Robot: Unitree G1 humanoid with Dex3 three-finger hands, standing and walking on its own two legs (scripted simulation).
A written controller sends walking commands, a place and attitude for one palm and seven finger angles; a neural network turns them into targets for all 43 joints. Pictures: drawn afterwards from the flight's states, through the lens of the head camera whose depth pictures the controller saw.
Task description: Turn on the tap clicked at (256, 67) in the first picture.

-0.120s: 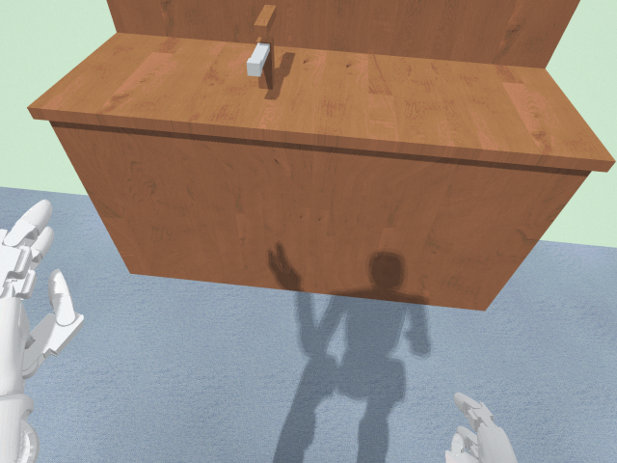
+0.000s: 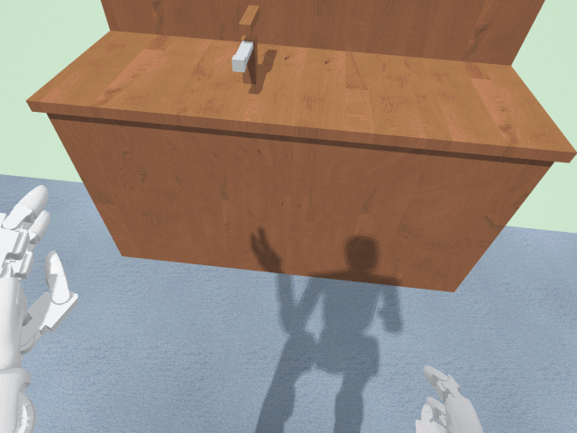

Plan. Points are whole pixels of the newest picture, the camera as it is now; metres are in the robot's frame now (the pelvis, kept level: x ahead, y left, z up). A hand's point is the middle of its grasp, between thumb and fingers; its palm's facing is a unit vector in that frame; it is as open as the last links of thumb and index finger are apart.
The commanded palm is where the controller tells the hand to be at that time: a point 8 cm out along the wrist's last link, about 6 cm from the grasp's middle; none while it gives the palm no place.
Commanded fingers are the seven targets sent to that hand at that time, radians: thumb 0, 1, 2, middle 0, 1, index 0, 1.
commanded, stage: stand and wait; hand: left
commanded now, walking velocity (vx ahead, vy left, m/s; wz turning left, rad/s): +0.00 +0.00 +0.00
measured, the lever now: (239, 63) +0.84 +0.17 +0.12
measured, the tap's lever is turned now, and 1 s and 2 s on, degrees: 0 0 0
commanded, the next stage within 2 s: look at it before walking up in 0.14 s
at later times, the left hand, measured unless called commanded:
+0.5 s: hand (78, 295) +0.22 +0.24 +0.15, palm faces +0.39 -0.84 -0.37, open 7.4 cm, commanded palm +0.17 +0.27 +0.18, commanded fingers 0.00 0.90 0.90 -0.20 -0.30 -0.20 -0.30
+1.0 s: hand (149, 279) +0.24 +0.17 +0.16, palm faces +0.23 -0.87 -0.43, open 7.4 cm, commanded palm +0.19 +0.22 +0.18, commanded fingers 0.00 0.90 0.90 -0.20 -0.30 -0.20 -0.30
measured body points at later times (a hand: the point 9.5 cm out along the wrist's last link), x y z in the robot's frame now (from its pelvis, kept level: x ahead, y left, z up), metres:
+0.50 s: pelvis +0.00 +0.00 +0.00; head +0.00 +0.00 +0.45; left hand +0.19 +0.28 +0.17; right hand +0.16 -0.23 -0.08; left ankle +0.03 +0.11 -0.74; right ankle +0.04 -0.13 -0.74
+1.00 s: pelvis -0.02 -0.02 -0.02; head +0.00 -0.03 +0.43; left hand +0.22 +0.22 +0.18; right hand +0.08 -0.29 -0.11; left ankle +0.03 +0.10 -0.74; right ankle +0.04 -0.14 -0.74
